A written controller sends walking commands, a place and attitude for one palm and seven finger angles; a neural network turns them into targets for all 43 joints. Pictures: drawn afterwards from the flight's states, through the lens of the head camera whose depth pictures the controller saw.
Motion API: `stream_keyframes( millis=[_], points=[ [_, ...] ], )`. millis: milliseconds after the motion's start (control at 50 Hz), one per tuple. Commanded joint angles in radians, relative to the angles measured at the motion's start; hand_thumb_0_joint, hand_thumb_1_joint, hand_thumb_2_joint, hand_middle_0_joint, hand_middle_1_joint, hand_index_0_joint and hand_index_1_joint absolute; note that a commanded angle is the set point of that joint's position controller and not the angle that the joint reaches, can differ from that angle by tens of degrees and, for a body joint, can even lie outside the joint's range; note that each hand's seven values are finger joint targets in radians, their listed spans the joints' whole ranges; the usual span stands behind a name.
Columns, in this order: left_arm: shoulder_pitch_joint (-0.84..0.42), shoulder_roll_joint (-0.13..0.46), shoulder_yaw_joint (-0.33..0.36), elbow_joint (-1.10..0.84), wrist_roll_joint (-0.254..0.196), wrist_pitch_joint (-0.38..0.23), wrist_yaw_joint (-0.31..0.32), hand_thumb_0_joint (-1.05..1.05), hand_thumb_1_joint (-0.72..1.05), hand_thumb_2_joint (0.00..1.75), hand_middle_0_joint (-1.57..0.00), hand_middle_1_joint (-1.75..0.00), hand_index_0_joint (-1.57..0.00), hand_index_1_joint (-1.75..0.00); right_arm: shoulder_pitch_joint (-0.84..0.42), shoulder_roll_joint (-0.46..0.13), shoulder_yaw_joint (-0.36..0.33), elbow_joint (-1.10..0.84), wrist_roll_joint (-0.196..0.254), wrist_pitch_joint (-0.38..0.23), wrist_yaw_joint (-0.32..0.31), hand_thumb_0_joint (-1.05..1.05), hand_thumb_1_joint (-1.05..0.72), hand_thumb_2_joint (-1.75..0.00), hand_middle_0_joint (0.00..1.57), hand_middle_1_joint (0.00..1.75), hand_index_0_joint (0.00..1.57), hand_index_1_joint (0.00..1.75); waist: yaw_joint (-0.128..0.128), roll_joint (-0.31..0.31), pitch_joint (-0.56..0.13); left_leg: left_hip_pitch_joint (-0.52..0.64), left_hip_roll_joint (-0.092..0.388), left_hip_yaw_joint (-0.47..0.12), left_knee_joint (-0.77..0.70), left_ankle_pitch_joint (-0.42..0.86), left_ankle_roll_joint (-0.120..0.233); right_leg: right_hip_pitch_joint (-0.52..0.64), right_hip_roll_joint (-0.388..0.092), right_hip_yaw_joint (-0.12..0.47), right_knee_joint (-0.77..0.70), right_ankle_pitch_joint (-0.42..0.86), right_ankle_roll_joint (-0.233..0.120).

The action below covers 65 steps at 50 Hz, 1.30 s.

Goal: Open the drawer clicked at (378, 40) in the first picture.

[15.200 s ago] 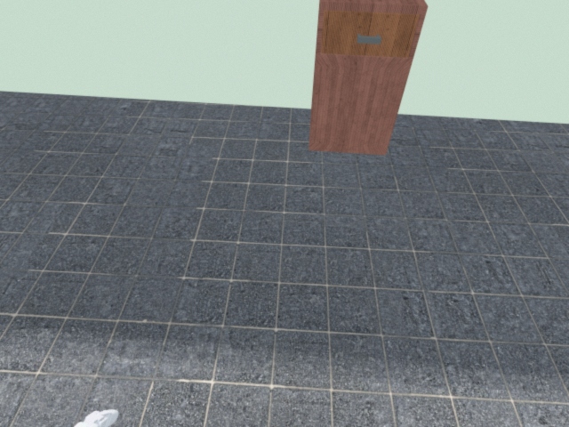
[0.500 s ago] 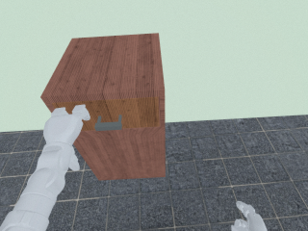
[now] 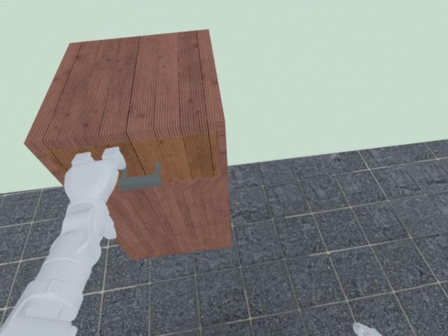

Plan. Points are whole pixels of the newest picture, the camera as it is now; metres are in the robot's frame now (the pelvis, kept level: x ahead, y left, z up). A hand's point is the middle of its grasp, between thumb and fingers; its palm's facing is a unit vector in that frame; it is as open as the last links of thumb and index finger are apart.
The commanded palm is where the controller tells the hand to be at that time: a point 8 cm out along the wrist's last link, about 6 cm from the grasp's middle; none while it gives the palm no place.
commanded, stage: move the hooked fingers above the handle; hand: left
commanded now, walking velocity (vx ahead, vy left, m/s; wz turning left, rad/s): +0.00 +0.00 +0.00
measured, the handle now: (140, 175) +0.50 +0.25 -0.09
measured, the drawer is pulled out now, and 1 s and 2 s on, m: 0.00 0.00 0.00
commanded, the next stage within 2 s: none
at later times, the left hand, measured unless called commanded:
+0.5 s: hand (130, 186) +0.42 +0.24 -0.03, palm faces -0.08 -0.05 -1.00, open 13.9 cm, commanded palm +0.41 +0.24 +0.04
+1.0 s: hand (135, 181) +0.44 +0.23 -0.03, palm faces -0.06 -0.03 -1.00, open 13.9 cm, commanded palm +0.43 +0.23 +0.03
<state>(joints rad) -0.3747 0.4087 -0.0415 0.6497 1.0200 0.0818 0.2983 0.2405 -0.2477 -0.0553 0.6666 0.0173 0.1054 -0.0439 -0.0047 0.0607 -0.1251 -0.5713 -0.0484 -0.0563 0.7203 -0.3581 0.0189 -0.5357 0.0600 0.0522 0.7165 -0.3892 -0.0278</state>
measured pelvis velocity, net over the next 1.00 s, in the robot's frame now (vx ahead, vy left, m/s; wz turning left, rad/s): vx -0.01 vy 0.01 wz -0.02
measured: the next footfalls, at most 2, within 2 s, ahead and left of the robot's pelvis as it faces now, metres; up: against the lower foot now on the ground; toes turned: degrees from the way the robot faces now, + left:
none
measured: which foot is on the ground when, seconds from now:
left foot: down 0.00-1.00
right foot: down 0.00-1.00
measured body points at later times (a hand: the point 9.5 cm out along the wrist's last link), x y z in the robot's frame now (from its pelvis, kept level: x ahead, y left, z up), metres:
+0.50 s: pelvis -0.01 +0.02 -0.02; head +0.07 +0.02 +0.43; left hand +0.42 +0.24 +0.03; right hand +0.03 -0.24 -0.15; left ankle -0.01 +0.11 -0.71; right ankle -0.03 -0.11 -0.71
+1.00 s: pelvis -0.01 +0.01 -0.02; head +0.07 +0.00 +0.42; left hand +0.44 +0.23 +0.03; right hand +0.00 -0.26 -0.15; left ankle -0.01 +0.11 -0.71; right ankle -0.03 -0.11 -0.71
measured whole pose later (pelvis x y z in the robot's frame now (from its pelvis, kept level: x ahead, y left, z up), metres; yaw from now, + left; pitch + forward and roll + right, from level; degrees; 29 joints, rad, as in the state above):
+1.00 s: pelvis -0.01 +0.01 -0.02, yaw -1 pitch +20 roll -2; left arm -0.70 0.42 -0.02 1.07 1.09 0.01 0.42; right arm 0.35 -0.24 -0.05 0.71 -0.02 0.09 -0.01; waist -0.11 0.05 -0.18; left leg -0.84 -0.03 -0.06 0.90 -0.40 0.02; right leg -0.79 0.08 0.04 0.85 -0.41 -0.02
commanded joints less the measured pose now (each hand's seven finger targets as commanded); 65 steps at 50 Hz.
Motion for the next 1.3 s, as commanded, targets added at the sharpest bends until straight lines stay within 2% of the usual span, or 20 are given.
stream_keyframes(
  millis=[0, 100, 140, 280, 380, 460, 500, 560, 600, 620, 720, 780, 800, 840, 940, 1060, 1160, 1200, 1240, 1280],
  points=[
    [-0.423, 0.192, 0.028, -0.160, 0.014, -0.030, 0.025, 0.00, -0.50, 0.30, -0.30, -1.20, -0.30, -1.20, 0.010, -0.134, -0.045, -0.108, -0.002, -0.037, -0.017, 0.00, -0.90, -0.90, 0.20, 0.30, 0.20, 0.30, -0.040, -0.077, -0.303, 0.175, -0.003, 0.051, -0.035, 0.361, 0.035, 0.113, -0.017, -0.046, -0.075, 0.408, -0.006],
    [-0.544, 0.246, 0.082, -0.116, 0.054, -0.107, 0.087, 0.00, -0.50, 0.30, -0.30, -1.20, -0.30, -1.20, 0.059, -0.126, -0.048, -0.083, -0.017, -0.040, -0.019, 0.00, -0.90, -0.90, 0.20, 0.30, 0.20, 0.30, -0.043, 0.002, -0.337, 0.185, 0.006, 0.030, -0.006, 0.356, 0.029, 0.015, -0.009, -0.061, -0.037, 0.323, -0.019],
    [-0.528, 0.271, 0.122, -0.071, 0.071, -0.113, 0.127, 0.00, -0.50, 0.30, -0.30, -1.20, -0.30, -1.20, 0.065, -0.127, -0.051, -0.073, -0.024, -0.040, -0.011, 0.00, -0.90, -0.90, 0.20, 0.30, 0.20, 0.30, -0.029, 0.034, -0.362, 0.175, 0.010, 0.026, 0.015, 0.378, 0.019, -0.020, -0.005, -0.068, -0.008, 0.314, -0.025],
    [-0.558, 0.178, 0.051, 0.136, 0.060, 0.002, 0.165, 0.00, -0.50, 0.30, -0.30, -1.20, -0.30, -1.20, 0.100, -0.140, -0.058, -0.062, -0.027, -0.026, 0.030, 0.00, -0.90, -0.90, 0.20, 0.30, 0.20, 0.30, -0.056, -0.008, -0.389, 0.132, 0.020, 0.026, 0.037, 0.409, 0.006, -0.060, 0.008, -0.088, 0.015, 0.318, -0.024],
    [-0.692, 0.102, -0.030, 0.124, 0.040, -0.014, 0.121, 0.00, -0.50, 0.30, -0.30, -1.20, -0.30, -1.20, 0.145, -0.145, -0.066, -0.049, -0.029, -0.026, 0.030, 0.00, -0.90, -0.90, 0.20, 0.30, 0.20, 0.30, -0.102, -0.017, -0.405, 0.191, 0.036, 0.004, 0.050, 0.420, 0.011, -0.116, 0.010, -0.087, 0.006, 0.288, -0.018],
    [-0.751, 0.180, 0.034, 0.130, 0.071, -0.080, 0.149, 0.00, -0.50, 0.30, -0.30, -1.20, -0.30, -1.20, 0.168, -0.146, -0.063, -0.028, -0.038, -0.030, 0.019, 0.00, -0.90, -0.90, 0.20, 0.30, 0.20, 0.30, -0.106, -0.011, -0.404, 0.152, 0.038, -0.004, 0.077, 0.374, 0.016, -0.166, 0.009, -0.082, 0.030, 0.252, -0.019],
    [-0.775, 0.238, 0.082, 0.153, 0.097, -0.090, 0.190, 0.00, -0.50, 0.30, -0.30, -1.20, -0.30, -1.20, 0.175, -0.149, -0.057, -0.014, -0.047, -0.031, 0.024, 0.00, -0.90, -0.90, 0.20, 0.30, 0.20, 0.30, -0.095, 0.041, -0.408, 0.115, 0.036, -0.009, 0.092, 0.352, 0.011, -0.207, 0.009, -0.086, 0.058, 0.222, -0.026],
    [-0.729, 0.251, 0.114, 0.226, 0.113, -0.052, 0.252, 0.00, -0.50, 0.30, -0.30, -1.20, -0.30, -1.20, 0.163, -0.147, -0.053, -0.009, -0.057, -0.028, 0.041, 0.00, -0.90, -0.90, 0.20, 0.30, 0.20, 0.30, -0.072, 0.082, -0.432, 0.067, 0.032, 0.008, 0.120, 0.364, 0.004, -0.225, 0.012, -0.090, 0.091, 0.231, -0.031],
    [-0.719, 0.258, 0.119, 0.294, 0.113, 0.004, 0.271, 0.00, -0.50, 0.30, -0.30, -1.20, -0.30, -1.20, 0.166, -0.151, -0.051, -0.008, -0.059, -0.023, 0.052, 0.00, -0.90, -0.90, 0.20, 0.30, 0.20, 0.30, -0.070, 0.074, -0.445, 0.040, 0.028, 0.015, 0.128, 0.376, 0.000, -0.212, 0.015, -0.094, 0.103, 0.251, -0.029],
    [-0.719, 0.234, 0.096, 0.337, 0.107, 0.036, 0.272, 0.00, -0.50, 0.30, -0.30, -1.20, -0.30, -1.20, 0.171, -0.151, -0.051, -0.007, -0.055, -0.020, 0.056, 0.00, -0.90, -0.90, 0.20, 0.30, 0.20, 0.30, -0.087, 0.033, -0.429, 0.015, 0.028, 0.024, 0.129, 0.359, 0.005, -0.202, 0.017, -0.093, 0.095, 0.260, -0.024],
    [-0.734, 0.268, 0.094, 0.280, 0.046, 0.078, 0.192, 0.00, -0.50, 0.30, -0.30, -1.20, -0.30, -1.20, 0.198, -0.164, -0.057, -0.025, -0.040, -0.013, 0.053, 0.00, -0.90, -0.90, 0.20, 0.30, 0.20, 0.30, -0.089, -0.004, -0.580, 0.081, 0.027, 0.045, 0.117, 0.407, 0.020, -0.043, 0.012, -0.069, 0.062, 0.386, -0.006],
    [-0.719, 0.229, 0.061, 0.262, 0.035, 0.048, 0.145, 0.00, -0.50, 0.30, -0.30, -1.20, -0.30, -1.20, 0.201, -0.158, -0.053, -0.024, -0.035, -0.008, 0.035, 0.00, -0.90, -0.90, 0.20, 0.30, 0.20, 0.30, -0.106, -0.048, -0.525, 0.052, 0.028, 0.041, 0.100, 0.375, 0.028, -0.022, 0.007, -0.062, 0.041, 0.391, -0.001],
    [-0.720, 0.199, 0.032, 0.261, 0.035, 0.028, 0.135, 0.00, -0.50, 0.30, -0.30, -1.20, -0.30, -1.20, 0.200, -0.155, -0.053, -0.021, -0.031, -0.015, 0.030, 0.00, -0.90, -0.90, 0.20, 0.30, 0.20, 0.30, -0.117, -0.051, -0.458, 0.034, 0.027, 0.048, 0.092, 0.332, 0.034, -0.043, 0.007, -0.059, 0.021, 0.361, 0.001],
    [-0.733, 0.232, 0.047, 0.248, 0.050, -0.018, 0.129, 0.00, -0.50, 0.30, -0.30, -1.20, -0.30, -1.20, 0.194, -0.158, -0.049, -0.018, -0.031, -0.023, 0.020, 0.00, -0.90, -0.90, 0.20, 0.30, 0.20, 0.30, -0.123, -0.073, -0.376, -0.012, 0.028, 0.045, 0.085, 0.254, 0.041, -0.074, 0.004, -0.051, 0.008, 0.294, 0.001],
    [-0.740, 0.269, 0.077, 0.231, 0.085, -0.089, 0.173, 0.00, -0.50, 0.30, -0.30, -1.20, -0.30, -1.20, 0.191, -0.148, -0.047, -0.013, -0.035, -0.034, 0.017, 0.00, -0.90, -0.90, 0.20, 0.30, 0.20, 0.30, -0.109, 0.036, -0.358, -0.014, 0.023, 0.039, 0.102, 0.231, 0.034, -0.155, 0.004, -0.055, 0.030, 0.222, -0.014],
    [-0.728, 0.308, 0.113, 0.293, 0.075, -0.025, 0.223, 0.00, -0.50, 0.30, -0.30, -1.20, -0.30, -1.20, 0.189, -0.153, -0.047, -0.013, -0.037, -0.030, 0.033, 0.00, -0.90, -0.90, 0.20, 0.30, 0.20, 0.30, -0.097, 0.030, -0.447, -0.026, 0.015, 0.050, 0.121, 0.276, 0.028, -0.112, 0.005, -0.059, 0.054, 0.286, -0.011],
    [-0.771, 0.218, 0.042, 0.231, 0.049, -0.016, 0.182, 0.00, -0.50, 0.30, -0.30, -1.20, -0.30, -1.20, 0.205, -0.151, -0.061, -0.011, -0.036, -0.030, 0.035, 0.00, -0.90, -0.90, 0.20, 0.30, 0.20, 0.30, -0.126, 0.012, -0.530, 0.068, 0.022, 0.048, 0.133, 0.368, 0.029, -0.074, 0.007, -0.058, 0.046, 0.391, 0.000],
    [-0.776, 0.180, 0.013, 0.212, 0.035, -0.034, 0.159, 0.00, -0.50, 0.30, -0.30, -1.20, -0.30, -1.20, 0.209, -0.149, -0.063, -0.008, -0.036, -0.031, 0.029, 0.00, -0.90, -0.90, 0.20, 0.30, 0.20, 0.30, -0.141, -0.001, -0.522, 0.082, 0.024, 0.042, 0.132, 0.371, 0.031, -0.076, 0.006, -0.056, 0.038, 0.398, 0.002],
    [-0.768, 0.231, 0.044, 0.223, 0.044, -0.050, 0.150, 0.00, -0.50, 0.30, -0.30, -1.20, -0.30, -1.20, 0.205, -0.154, -0.057, -0.004, -0.034, -0.030, 0.022, 0.00, -0.90, -0.90, 0.20, 0.30, 0.20, 0.30, -0.136, -0.022, -0.466, 0.042, 0.022, 0.041, 0.124, 0.340, 0.033, -0.079, 0.004, -0.053, 0.034, 0.381, 0.002],
    [-0.804, 0.218, 0.033, 0.210, 0.057, -0.064, 0.159, 0.00, -0.50, 0.30, -0.30, -1.20, -0.30, -1.20, 0.197, -0.149, -0.054, -0.001, -0.036, -0.030, 0.019, 0.00, -0.90, -0.90, 0.20, 0.30, 0.20, 0.30, -0.142, 0.007, -0.421, 0.032, 0.022, 0.035, 0.122, 0.321, 0.032, -0.120, 0.002, -0.057, 0.033, 0.342, -0.004]
  ],
)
